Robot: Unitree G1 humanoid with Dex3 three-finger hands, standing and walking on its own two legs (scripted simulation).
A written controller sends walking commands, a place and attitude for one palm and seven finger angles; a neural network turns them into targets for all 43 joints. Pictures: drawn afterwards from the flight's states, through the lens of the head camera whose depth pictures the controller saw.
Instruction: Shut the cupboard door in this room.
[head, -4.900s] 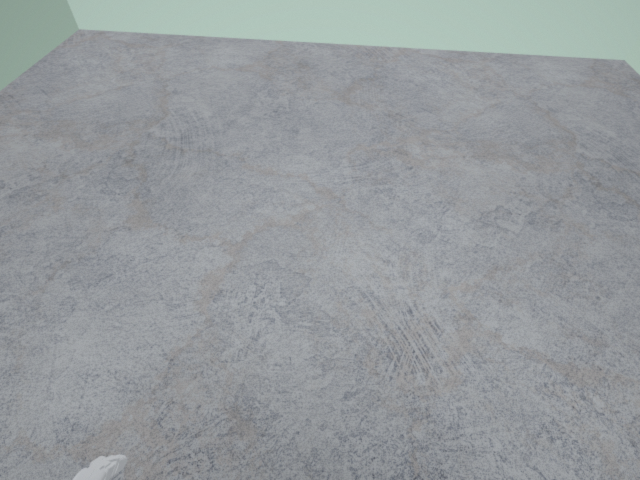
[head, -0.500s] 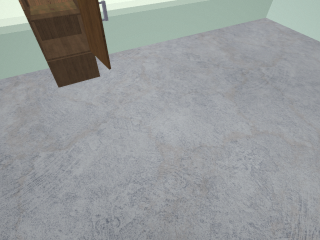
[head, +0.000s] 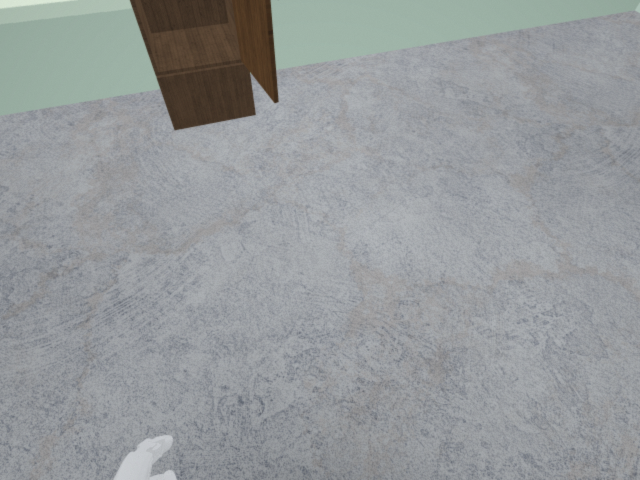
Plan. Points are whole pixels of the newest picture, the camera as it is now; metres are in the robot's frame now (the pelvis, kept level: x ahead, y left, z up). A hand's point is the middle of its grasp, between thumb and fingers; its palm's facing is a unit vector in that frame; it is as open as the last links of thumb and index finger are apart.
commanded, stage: turn or walk to find it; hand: left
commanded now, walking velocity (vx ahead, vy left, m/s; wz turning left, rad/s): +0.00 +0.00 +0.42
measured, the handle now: out of the picture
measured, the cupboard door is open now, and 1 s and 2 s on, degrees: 99 99 99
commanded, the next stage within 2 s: stand and wait in 0.82 s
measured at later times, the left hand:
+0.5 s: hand out of the picture -0.05 +0.17 -0.17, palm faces +0.27 -0.93 -0.27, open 7.4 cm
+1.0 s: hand out of the picture +0.00 +0.19 -0.16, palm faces +0.41 -0.87 -0.27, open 7.4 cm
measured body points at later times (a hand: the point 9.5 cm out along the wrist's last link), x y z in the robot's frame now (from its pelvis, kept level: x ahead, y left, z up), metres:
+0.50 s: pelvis +0.00 -0.03 -0.01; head +0.04 -0.02 +0.44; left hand -0.06 +0.22 -0.15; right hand +0.14 -0.26 -0.15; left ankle -0.05 +0.10 -0.71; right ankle -0.02 -0.13 -0.74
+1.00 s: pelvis -0.01 -0.03 -0.01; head +0.01 -0.03 +0.44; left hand -0.02 +0.24 -0.14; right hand +0.15 -0.23 -0.16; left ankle -0.04 +0.09 -0.74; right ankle +0.04 -0.13 -0.74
